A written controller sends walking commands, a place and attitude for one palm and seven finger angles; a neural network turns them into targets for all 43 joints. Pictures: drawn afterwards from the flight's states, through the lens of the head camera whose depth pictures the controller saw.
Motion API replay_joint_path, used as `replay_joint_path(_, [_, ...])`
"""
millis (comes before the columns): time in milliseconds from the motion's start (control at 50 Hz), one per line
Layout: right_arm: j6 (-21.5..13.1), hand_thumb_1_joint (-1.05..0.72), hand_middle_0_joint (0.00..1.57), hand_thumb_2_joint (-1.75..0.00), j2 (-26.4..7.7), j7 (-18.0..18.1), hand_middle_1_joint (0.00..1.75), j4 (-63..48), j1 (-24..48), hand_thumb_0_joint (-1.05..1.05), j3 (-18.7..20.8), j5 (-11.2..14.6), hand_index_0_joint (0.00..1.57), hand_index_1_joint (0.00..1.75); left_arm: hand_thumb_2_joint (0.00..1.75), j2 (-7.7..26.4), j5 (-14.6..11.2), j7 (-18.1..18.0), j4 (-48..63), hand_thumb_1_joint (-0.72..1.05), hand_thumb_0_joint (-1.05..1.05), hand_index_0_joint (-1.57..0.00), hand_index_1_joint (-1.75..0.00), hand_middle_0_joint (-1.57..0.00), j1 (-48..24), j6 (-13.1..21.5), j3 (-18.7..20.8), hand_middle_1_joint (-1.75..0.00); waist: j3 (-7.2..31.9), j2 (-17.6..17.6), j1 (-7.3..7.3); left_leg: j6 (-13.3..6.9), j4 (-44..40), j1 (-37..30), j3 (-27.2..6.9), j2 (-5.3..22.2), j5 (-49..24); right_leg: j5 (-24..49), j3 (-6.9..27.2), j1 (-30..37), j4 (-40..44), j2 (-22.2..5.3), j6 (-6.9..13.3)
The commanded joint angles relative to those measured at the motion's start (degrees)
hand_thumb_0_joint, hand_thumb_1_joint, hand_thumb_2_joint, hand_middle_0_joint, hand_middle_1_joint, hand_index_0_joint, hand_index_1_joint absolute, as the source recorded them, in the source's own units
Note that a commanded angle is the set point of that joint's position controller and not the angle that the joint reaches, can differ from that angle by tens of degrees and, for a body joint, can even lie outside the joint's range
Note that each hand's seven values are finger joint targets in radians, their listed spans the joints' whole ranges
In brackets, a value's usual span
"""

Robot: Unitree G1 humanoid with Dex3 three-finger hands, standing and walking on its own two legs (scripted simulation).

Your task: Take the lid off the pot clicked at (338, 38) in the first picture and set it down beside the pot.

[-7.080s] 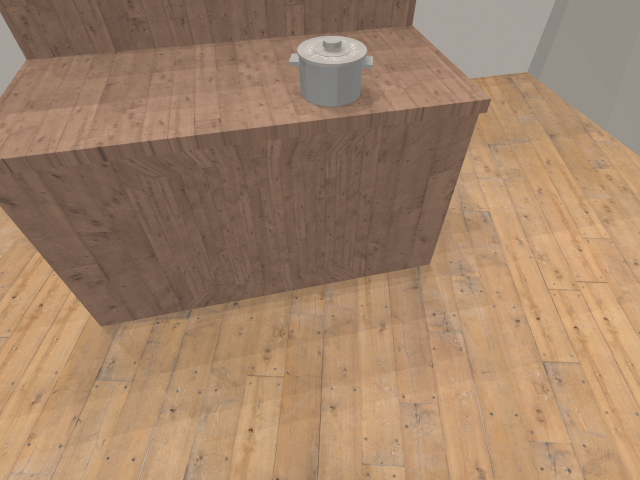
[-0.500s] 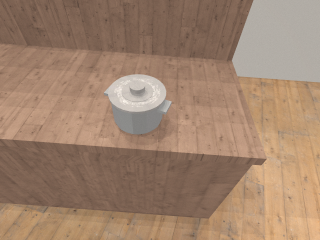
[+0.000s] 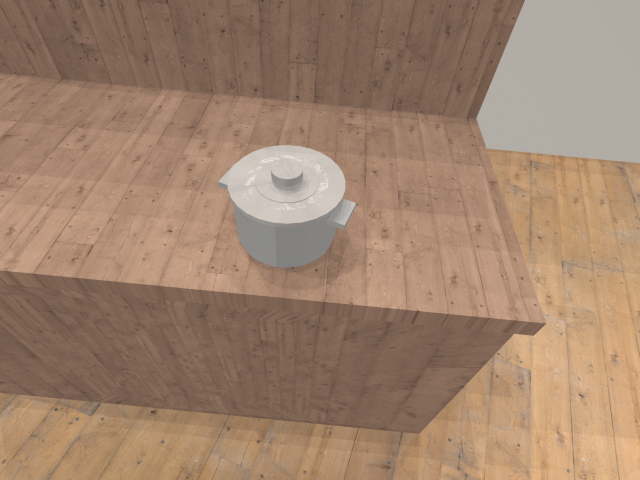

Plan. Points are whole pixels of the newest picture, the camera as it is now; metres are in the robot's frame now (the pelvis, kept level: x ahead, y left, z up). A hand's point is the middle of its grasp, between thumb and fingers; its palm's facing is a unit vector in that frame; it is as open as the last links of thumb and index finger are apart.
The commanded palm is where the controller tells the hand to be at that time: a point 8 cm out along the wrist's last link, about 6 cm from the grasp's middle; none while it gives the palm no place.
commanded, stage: look again from close up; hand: left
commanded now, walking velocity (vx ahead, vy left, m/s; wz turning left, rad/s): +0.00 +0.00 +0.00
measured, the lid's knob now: (287, 172) +0.50 +0.09 +0.10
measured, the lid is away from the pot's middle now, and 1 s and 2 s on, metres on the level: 0.00 0.00 0.00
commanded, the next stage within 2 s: lift the closed hand beside the body in 0.38 s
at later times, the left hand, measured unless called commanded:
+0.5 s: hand out of the picture -0.02 +0.17 -0.18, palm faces +0.02 -0.99 -0.17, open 7.4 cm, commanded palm +0.08 +0.22 -0.07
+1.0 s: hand out of the picture +0.10 +0.20 -0.02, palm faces +0.27 -0.92 -0.27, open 3.5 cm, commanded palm +0.05 +0.25 +0.02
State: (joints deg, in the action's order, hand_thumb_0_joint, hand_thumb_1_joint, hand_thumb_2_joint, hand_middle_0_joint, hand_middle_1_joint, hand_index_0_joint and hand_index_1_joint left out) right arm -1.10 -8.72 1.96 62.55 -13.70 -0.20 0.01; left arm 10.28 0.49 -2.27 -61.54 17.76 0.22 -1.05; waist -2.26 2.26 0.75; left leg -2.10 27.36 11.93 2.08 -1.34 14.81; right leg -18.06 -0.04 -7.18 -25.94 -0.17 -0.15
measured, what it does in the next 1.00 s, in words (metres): stands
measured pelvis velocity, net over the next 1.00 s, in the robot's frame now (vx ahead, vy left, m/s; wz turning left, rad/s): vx -0.03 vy -0.01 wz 0.04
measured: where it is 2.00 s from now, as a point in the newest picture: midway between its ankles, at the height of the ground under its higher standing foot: outside the picture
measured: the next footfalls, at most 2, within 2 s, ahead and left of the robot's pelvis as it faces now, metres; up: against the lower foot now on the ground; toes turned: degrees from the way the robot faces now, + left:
none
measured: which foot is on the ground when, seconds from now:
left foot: down 0.00-1.00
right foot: down 0.00-1.00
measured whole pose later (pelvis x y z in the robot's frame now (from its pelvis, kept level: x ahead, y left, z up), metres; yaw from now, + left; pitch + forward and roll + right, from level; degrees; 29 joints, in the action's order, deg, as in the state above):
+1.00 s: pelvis -0.03 -0.01 +0.00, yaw +2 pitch -2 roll -1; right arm -7.2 -12.6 3.5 30.1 -8.9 -0.4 0.8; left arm 13.1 -1.6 -4.3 1.2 34.7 2.5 3.8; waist 0.4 -0.9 3.5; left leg -1.1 28.3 13.4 -0.8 -0.6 12.6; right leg -16.1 -3.0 -7.2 -25.5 0.8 0.9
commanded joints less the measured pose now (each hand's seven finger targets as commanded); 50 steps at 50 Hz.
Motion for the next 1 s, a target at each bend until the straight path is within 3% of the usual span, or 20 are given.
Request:
replay_joint_path(0, [-0.86, -0.90, 0.20, -0.90, -6.04, -0.02, 0.30, -2.10, -2.63, 0.00, 0.97, -0.10, 0.20, 0.30, 0.90, 5.17, 0.09, -0.20, 1.32, 0.90, 0.00, -0.20, -0.30, -0.20, 4.74, 0.63, 1.30, -0.30, -0.45, -2.41, 0.08, -0.74, -4.91, -2.89, -6.88, 6.91, -13.26, 11.53, 3.64, -3.79, 4.15, -5.04, 2.00])
replay_joint_path(200, [-0.85, -0.90, 0.20, -0.90, -5.80, 0.08, 0.30, -1.67, -3.42, 0.00, 0.93, -0.10, 0.20, 0.30, 0.90, 4.83, 0.03, -0.25, 0.98, 0.90, 0.00, -0.20, -0.30, -0.20, 5.03, 0.59, 1.36, -0.30, -0.03, -2.39, 0.13, -0.85, -5.04, -3.77, -7.15, 6.95, -15.37, 12.19, 3.10, -3.01, 4.30, -5.23, 1.96])
replay_joint_path(440, [-0.62, -0.90, 0.20, -0.90, -5.23, 0.00, 0.30, -1.20, -3.73, 0.00, 1.02, -0.07, 0.20, 0.30, 0.90, 4.08, 0.11, -0.28, 0.59, 0.90, 0.00, -0.20, -0.30, -0.20, 5.40, 0.61, 1.17, -0.30, -1.96, -1.91, 0.02, -0.62, -5.68, -2.91, -6.99, 6.52, -11.60, 10.91, 3.48, -3.99, 5.21, -5.62, 1.99])
replay_joint_path(460, [-1.18, -0.90, 0.20, -0.90, -7.43, -0.36, 0.30, -4.54, 0.27, 0.00, 0.77, -0.10, 0.20, 0.30, 0.90, 4.71, 1.47, -2.30, -0.69, 0.90, 0.00, -0.20, -0.30, -0.20, 7.27, 2.52, 1.24, -0.30, -1.17, -4.37, 0.52, 0.88, 5.57, -1.45, -5.39, 6.75, -24.87, 29.67, 6.04, -5.13, 4.95, -7.29, 1.20])
replay_joint_path(480, [-11.07, -0.90, 0.20, -0.90, -13.24, -0.85, 0.30, -22.36, -2.31, 0.00, 1.69, 3.73, 0.20, 0.30, 0.90, 13.47, -6.03, -2.88, 73.50, 0.90, 0.00, -0.24, -0.35, -0.24, -29.51, 10.86, 0.62, -0.35, 24.98, -13.60, -0.58, 3.24, -3.82, -14.02, -6.84, 2.20, -23.07, 23.37, 0.17, 1.28, 0.37, -3.09, 2.18])
replay_joint_path(500, [-14.78, -0.90, 0.20, -0.90, -10.13, 1.17, 0.30, -20.62, 2.81, 0.00, 0.70, 4.45, 0.20, 0.30, 0.90, 19.25, -3.66, -7.51, 73.12, 0.90, 0.00, -0.29, -0.40, -0.29, -20.00, 8.06, 5.13, -0.40, 23.11, -13.82, -1.05, 3.21, -1.26, -16.58, -5.36, 3.39, -21.09, 16.54, -0.04, -2.18, -1.36, -1.14, 2.64])
replay_joint_path(520, [-16.15, -0.90, 0.20, -0.90, -9.26, 1.35, 0.30, -22.30, 3.58, 0.00, 1.03, 4.33, 0.20, 0.30, 0.90, 5.86, -2.50, -7.99, 65.46, 0.90, 0.00, -0.33, -0.44, -0.33, 2.69, 1.56, -1.28, -0.44, 18.58, -16.84, 0.10, 3.94, -5.02, -13.33, -6.63, 3.58, -20.21, 10.19, -2.18, -4.15, -0.40, -1.00, 3.05])
replay_joint_path(540, [-16.44, -0.90, 0.20, -0.90, -9.12, 0.82, 0.30, -19.83, 4.67, 0.00, 0.69, 3.80, 0.20, 0.30, 0.90, -1.12, -2.24, -8.00, 55.59, 0.90, 0.00, -0.38, -0.49, -0.38, 10.43, -2.07, -3.92, -0.49, 11.05, -13.16, -0.02, 3.35, -5.51, -11.06, -6.62, 2.86, -19.48, 11.18, -3.77, -3.96, 1.27, -0.71, 2.50])
replay_joint_path(560, [-16.09, -0.90, 0.20, -0.90, -9.79, -0.14, 0.30, -21.26, 4.65, 0.00, 1.05, 2.62, 0.20, 0.30, 0.90, -4.19, -0.73, -7.08, 50.00, 0.90, 0.00, -0.42, -0.54, -0.42, 13.71, -2.99, -6.44, -0.54, 4.13, -7.93, 0.05, 2.57, -5.60, -7.67, -6.55, 2.45, -18.14, 11.20, -4.87, -5.84, 3.03, -0.24, 1.91])
replay_joint_path(580, [-14.77, -0.90, 0.20, -0.90, -10.70, -0.91, 0.30, -22.23, 4.43, 0.00, 2.51, 2.03, 0.20, 0.30, 0.90, -3.94, 0.49, -6.18, 43.51, 0.90, 0.00, -0.46, -0.59, -0.46, 14.78, -3.26, -5.58, -0.59, 0.21, -0.28, -0.49, 1.88, -5.29, -3.54, -6.64, 3.02, -15.96, 10.38, -5.60, -8.14, 3.35, 0.23, 1.54])
replay_joint_path(600, [-13.25, -0.90, 0.20, -0.90, -11.11, -1.61, 0.30, -24.06, 5.42, 0.00, 3.77, 1.94, 0.20, 0.30, 0.90, -3.29, 0.78, -5.27, 39.01, 0.90, 0.00, -0.51, -0.64, -0.51, 20.62, -2.91, -2.80, -0.64, -0.92, 4.32, 0.67, 1.79, -4.99, -0.86, -6.23, 3.32, -14.32, 9.93, -6.00, -8.09, 3.51, 0.33, 1.63])
replay_joint_path(620, [-11.73, -0.90, 0.20, -0.90, -11.11, -2.09, 0.30, -26.01, 5.99, 0.00, 4.20, 1.61, 0.20, 0.30, 0.90, -1.11, 1.01, -4.22, 39.96, 0.90, 0.00, -0.55, -0.68, -0.55, 22.75, -2.01, -0.49, -0.68, -1.72, 7.40, 1.38, 1.94, -4.86, 0.52, -5.40, 3.11, -12.46, 9.09, -5.80, -8.64, 3.39, 0.42, 1.63])
replay_joint_path(640, [-10.62, -0.90, 0.20, -0.90, -10.74, -2.23, 0.30, -28.36, 7.78, 0.00, 4.55, 1.60, 0.20, 0.30, 0.90, 2.20, 0.44, -3.29, 45.16, 0.90, 0.00, -0.60, -0.73, -0.60, 25.79, -0.67, 3.32, -0.73, -1.13, 7.99, 2.79, 2.06, -5.37, 1.21, -4.60, 3.00, -10.28, 7.54, -5.31, -7.75, 3.61, 0.12, 1.59])
replay_joint_path(700, [-9.52, -0.90, 0.20, -0.90, -10.26, -1.36, 0.30, -34.64, 9.35, 0.00, 3.60, 1.89, 0.20, 0.30, 0.90, 10.16, -0.89, -2.57, 62.05, 0.90, 0.00, -0.73, -0.88, -0.73, 19.74, 3.34, 9.71, -0.88, 1.48, -1.46, 2.28, 2.01, -5.47, -0.55, -2.66, 2.32, -5.17, 5.22, -3.42, -6.58, 4.52, -0.58, 1.53])
replay_joint_path(720, [-9.14, -0.90, 0.20, -0.90, -9.73, -0.97, 0.30, -36.00, 9.32, 0.00, 2.97, 1.70, 0.20, 0.30, 0.90, 8.72, -1.13, -2.30, 63.78, 0.90, 0.00, -0.77, -0.92, -0.77, 18.53, 3.95, 8.44, -0.92, 0.49, -2.71, 1.66, 1.91, -5.61, -0.15, -2.41, 2.02, -3.16, 4.02, -3.20, -7.72, 4.81, -0.49, 1.41])
replay_joint_path(760, [-8.10, -0.90, 0.20, -0.90, -9.34, -0.15, 0.30, -37.19, 8.98, 0.00, 2.64, 1.83, 0.20, 0.30, 0.90, 7.27, -1.54, -1.97, 63.43, 0.90, 0.00, -0.86, -1.02, -0.86, 16.80, 4.66, 7.88, -1.02, -2.15, -2.10, 0.77, 1.46, -5.20, 0.17, -2.01, 1.81, -1.19, 2.76, -2.71, -10.01, 5.69, -0.16, 1.18])
replay_joint_path(800, [-7.55, -0.90, 0.20, -0.90, -9.60, 0.32, 0.30, -38.33, 8.09, 0.00, 2.58, 1.75, 0.20, 0.30, 0.90, 8.39, -1.73, -1.86, 66.53, 0.90, 0.00, -0.95, -1.12, -0.95, 14.49, 5.72, 8.72, -1.12, -0.61, -2.85, 0.08, 1.16, -4.33, -1.33, -1.85, 1.72, -0.18, 1.98, -2.54, -10.73, 6.58, -0.14, 1.00])
replay_joint_path(880, [-8.05, -0.90, 0.20, -0.90, -9.27, 1.56, 0.30, -39.92, 7.42, 0.00, 1.87, 0.80, 0.20, 0.30, 0.90, 9.12, -2.18, -2.30, 76.01, 0.90, 0.00, -1.12, -1.31, -1.12, 11.38, 6.55, 8.45, -1.31, 4.40, -7.00, 0.25, 0.63, -3.60, -5.38, -1.73, 1.31, -2.62, 3.80, -1.67, -8.58, 6.83, -0.22, 1.15])
replay_joint_path(900, [-8.21, -0.90, 0.20, -0.90, -9.25, 1.70, 0.30, -39.83, 7.23, 0.00, 1.79, 0.78, 0.20, 0.30, 0.90, 9.67, -2.02, -2.51, 76.28, 0.90, 0.00, -1.17, -1.36, -1.17, 11.56, 6.30, 8.87, -1.36, 4.06, -7.17, -0.04, 0.57, -2.98, -5.47, -1.50, 1.20, -2.56, 3.82, -1.83, -9.22, 7.29, -0.22, 1.01])
replay_joint_path(980, [-8.09, -0.90, 0.20, -0.90, -9.24, 2.33, 0.30, -39.37, 7.87, 0.00, 1.64, 0.45, 0.20, 0.30, 0.90, 9.01, -2.27, -2.58, 76.06, 0.90, 0.00, -1.30, -1.50, -1.30, 15.01, 5.44, 9.18, -1.50, 3.03, -3.44, 0.66, 0.14, -3.09, -5.45, -1.70, 1.16, -5.20, 6.28, -1.99, -7.94, 7.41, -0.13, 0.88])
